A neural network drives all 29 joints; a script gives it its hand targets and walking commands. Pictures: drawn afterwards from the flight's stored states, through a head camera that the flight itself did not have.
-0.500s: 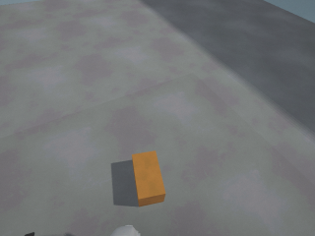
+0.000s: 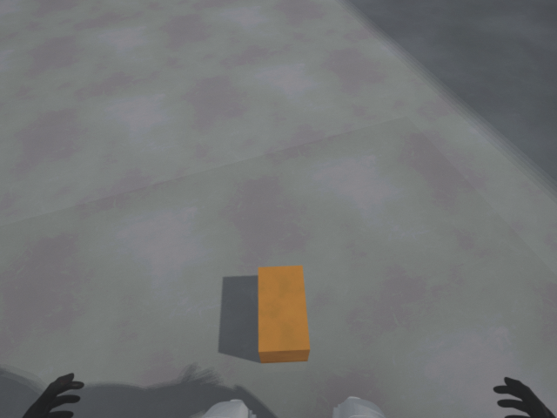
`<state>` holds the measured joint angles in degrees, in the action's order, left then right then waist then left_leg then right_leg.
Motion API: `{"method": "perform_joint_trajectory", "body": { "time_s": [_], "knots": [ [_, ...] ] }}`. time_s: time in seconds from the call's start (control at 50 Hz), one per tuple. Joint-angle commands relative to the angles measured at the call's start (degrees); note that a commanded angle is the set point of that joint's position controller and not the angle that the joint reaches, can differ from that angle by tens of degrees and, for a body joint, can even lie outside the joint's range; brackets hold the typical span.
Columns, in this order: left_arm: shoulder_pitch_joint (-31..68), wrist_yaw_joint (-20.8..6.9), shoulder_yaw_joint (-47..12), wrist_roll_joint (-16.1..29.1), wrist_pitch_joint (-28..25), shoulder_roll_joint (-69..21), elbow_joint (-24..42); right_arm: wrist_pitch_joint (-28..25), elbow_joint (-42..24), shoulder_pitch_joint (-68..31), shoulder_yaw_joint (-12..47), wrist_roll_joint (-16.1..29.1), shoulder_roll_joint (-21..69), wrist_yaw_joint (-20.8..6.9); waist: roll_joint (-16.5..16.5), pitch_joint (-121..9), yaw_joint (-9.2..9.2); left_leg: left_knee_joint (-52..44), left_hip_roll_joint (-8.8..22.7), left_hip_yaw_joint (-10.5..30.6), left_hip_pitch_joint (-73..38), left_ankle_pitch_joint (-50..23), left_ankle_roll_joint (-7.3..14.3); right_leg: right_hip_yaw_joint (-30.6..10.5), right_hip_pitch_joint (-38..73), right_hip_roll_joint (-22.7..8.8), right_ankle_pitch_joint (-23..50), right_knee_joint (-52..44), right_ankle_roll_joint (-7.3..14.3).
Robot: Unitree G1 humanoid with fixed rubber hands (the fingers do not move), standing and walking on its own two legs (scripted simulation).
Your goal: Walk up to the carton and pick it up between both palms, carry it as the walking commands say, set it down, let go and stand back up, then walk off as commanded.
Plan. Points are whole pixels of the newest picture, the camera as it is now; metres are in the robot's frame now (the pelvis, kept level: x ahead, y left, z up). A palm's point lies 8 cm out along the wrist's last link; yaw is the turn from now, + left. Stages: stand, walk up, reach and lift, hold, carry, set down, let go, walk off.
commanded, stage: walk up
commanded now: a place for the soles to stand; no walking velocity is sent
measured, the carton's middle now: (282, 313) +0.48 +0.02 -0.66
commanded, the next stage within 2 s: reach and lift in 1.42 s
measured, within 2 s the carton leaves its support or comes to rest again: neither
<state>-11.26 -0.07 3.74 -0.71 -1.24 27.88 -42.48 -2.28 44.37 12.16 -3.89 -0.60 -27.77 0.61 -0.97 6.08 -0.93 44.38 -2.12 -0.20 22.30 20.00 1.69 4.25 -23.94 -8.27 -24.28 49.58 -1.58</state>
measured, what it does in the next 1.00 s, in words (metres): stands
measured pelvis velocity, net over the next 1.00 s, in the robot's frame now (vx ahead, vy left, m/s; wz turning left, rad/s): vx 0.02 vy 0.00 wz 0.11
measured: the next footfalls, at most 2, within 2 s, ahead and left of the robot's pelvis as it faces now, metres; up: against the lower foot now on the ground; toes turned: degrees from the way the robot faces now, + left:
none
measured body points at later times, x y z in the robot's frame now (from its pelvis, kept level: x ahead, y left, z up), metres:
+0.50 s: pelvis +0.00 +0.00 +0.03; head +0.01 +0.02 +0.48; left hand +0.09 +0.35 -0.08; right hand +0.16 -0.31 -0.07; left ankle +0.03 +0.12 -0.70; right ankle +0.02 -0.14 -0.70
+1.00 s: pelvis +0.02 +0.00 +0.04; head +0.04 +0.01 +0.49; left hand +0.09 +0.35 -0.07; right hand +0.17 -0.31 -0.07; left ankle +0.03 +0.13 -0.70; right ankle +0.02 -0.14 -0.70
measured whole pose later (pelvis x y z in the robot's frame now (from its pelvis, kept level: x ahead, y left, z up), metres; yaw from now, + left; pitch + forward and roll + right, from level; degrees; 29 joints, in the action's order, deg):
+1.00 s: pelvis +0.02 +0.00 +0.04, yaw +6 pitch -1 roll -1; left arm -4.1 0.3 1.9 -0.6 -1.9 25.4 -59.5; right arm 0.0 58.7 3.7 -1.1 -0.5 -24.0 -1.2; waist 0.2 3.3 -0.8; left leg 28.1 -1.9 6.6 13.6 13.1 -0.2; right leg 7.1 -9.2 -4.3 -14.7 25.6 -1.9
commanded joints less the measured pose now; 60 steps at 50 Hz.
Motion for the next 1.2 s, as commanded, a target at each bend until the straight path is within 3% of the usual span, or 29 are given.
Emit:
{"method": "perform_joint_trajectory", "body": {
  "time_s": [0.0,0.02,0.04,0.06,0.08,0.1,0.12,0.14,0.18,0.24,0.42,0.54,0.6,0.9,1.18],
  "knots": [
    [1.19,0.77,1.54,1.15,0.13,7.63,2.27,-1.20,-2.17,2.06,-3.12,0.23,-13.54,0.18,5.80,-10.88,1.17,-12.24,16.27,26.76,-6.34,-20.77,12.38,-2.76,-1.33,4.35,-2.66,1.55,2.89],
    [1.79,0.95,1.24,1.33,0.09,7.38,1.59,-1.17,-1.78,0.56,-2.68,0.43,-13.07,0.21,4.64,-10.92,0.69,-11.90,16.54,25.69,-4.79,-22.74,13.98,-3.89,1.33,4.82,-6.33,-0.26,3.07],
    [0.03,1.06,1.05,1.24,-0.44,7.19,-0.05,-0.87,-1.71,-2.55,-1.97,0.46,-12.28,0.37,3.65,-10.47,-1.11,-10.05,14.15,21.99,-2.09,-21.16,11.68,-4.97,5.03,4.08,0.39,-5.82,3.56],
    [-1.39,1.09,1.09,0.72,-1.05,7.90,-1.86,-0.34,-2.01,-6.24,-1.05,0.60,-10.47,0.32,1.58,-8.66,-2.29,-6.68,9.27,15.67,0.93,-17.39,6.94,-7.52,7.32,2.28,6.08,-13.84,4.66],
    [0.36,1.02,1.77,-0.03,-1.74,11.44,-2.64,0.06,-1.28,-5.48,-0.51,0.90,-8.60,0.25,-3.42,-7.40,-0.59,-1.40,4.26,8.72,1.34,-14.47,2.76,-13.01,5.91,-3.21,9.00,-19.30,7.31],
    [0.98,0.86,1.97,-0.03,-1.93,13.20,-3.09,0.31,0.25,-3.86,-0.50,0.97,-8.47,0.35,-4.26,-7.23,0.40,1.23,2.56,5.76,0.99,-10.23,1.11,-17.15,6.40,-7.32,16.10,-20.48,10.39],
    [2.33,0.76,1.82,0.10,-2.01,13.07,-3.38,0.41,1.73,-2.49,-0.53,0.88,-8.54,0.25,-3.27,-6.99,1.39,0.42,2.72,4.17,-0.44,-8.22,0.89,-16.32,6.11,-8.54,20.49,-19.56,11.43],
    [3.35,0.71,1.49,0.28,-1.93,12.31,-3.52,0.36,2.66,-1.86,-0.57,0.67,-8.35,-0.01,-2.35,-7.35,1.88,-1.75,2.98,4.34,-3.16,-9.61,1.35,-14.28,5.14,-7.66,20.31,-18.66,10.59],
    [4.28,0.72,0.76,0.47,-1.71,10.38,-4.25,0.18,3.43,-3.44,-0.69,0.52,-8.31,-0.42,-1.72,-8.49,1.42,-5.08,4.65,8.26,-6.78,-16.81,2.94,-9.44,3.94,-3.76,15.05,-17.34,6.95],
    [6.01,0.60,0.29,0.70,-1.26,8.95,-5.90,0.14,4.53,-6.53,-0.18,0.71,-8.44,-0.65,-0.71,-8.42,0.57,-9.64,6.23,12.16,-4.30,-15.85,3.84,-6.50,6.73,-0.36,7.62,-18.22,4.83],
    [8.19,0.07,-0.08,0.62,-0.84,7.85,-10.63,0.27,8.94,-10.49,0.69,0.16,-8.22,-0.96,3.53,-7.28,-0.07,-17.83,7.15,13.77,-2.17,-10.53,2.52,-5.10,12.13,0.86,3.31,-23.42,4.42],
    [9.04,-0.13,-0.25,0.50,-0.82,7.50,-12.89,0.52,10.73,-11.81,1.06,0.20,-7.60,-1.19,3.94,-7.44,-0.07,-20.65,7.08,13.49,-3.42,-9.88,1.89,-4.85,14.20,0.66,4.68,-26.36,4.03],
    [8.78,0.15,0.10,-0.13,-1.38,8.55,-13.42,1.18,10.95,-11.27,0.87,-0.24,-7.47,-1.79,3.54,-7.00,0.34,-21.45,6.21,13.15,-3.43,-4.93,1.93,-5.33,14.76,-0.04,1.60,-28.44,4.33],
    [8.75,0.62,-0.03,0.11,-1.26,8.14,-14.67,1.65,12.04,-10.03,0.87,0.17,-7.01,-1.59,1.72,-8.40,0.32,-20.23,6.19,11.97,-7.50,-19.93,1.68,-3.44,18.59,-0.82,13.05,-28.14,3.96],
    [9.46,0.80,0.42,0.02,-0.61,7.97,-14.16,2.15,11.15,-9.97,0.74,0.07,-6.79,-1.45,1.55,-8.45,0.26,-19.66,5.97,11.53,-7.57,-22.20,1.80,-2.80,19.81,-0.96,14.95,-26.82,4.19]
  ]
}}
